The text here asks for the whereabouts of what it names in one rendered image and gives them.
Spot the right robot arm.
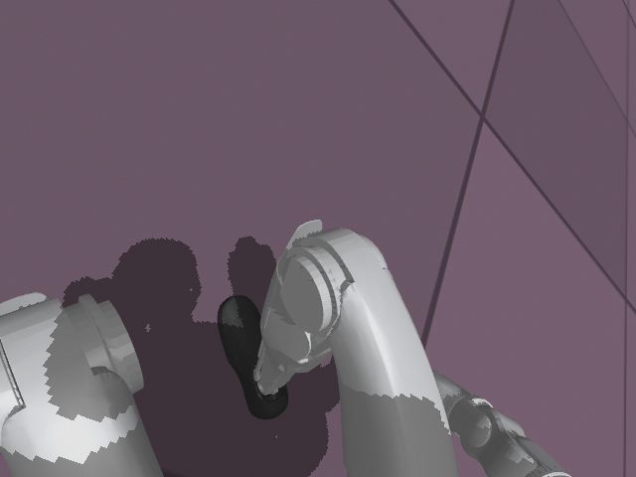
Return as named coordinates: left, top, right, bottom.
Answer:
left=448, top=396, right=571, bottom=477

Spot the right robot foot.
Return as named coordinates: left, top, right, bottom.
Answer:
left=218, top=295, right=288, bottom=419

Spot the right robot hand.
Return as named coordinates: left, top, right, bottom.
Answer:
left=432, top=369, right=473, bottom=419

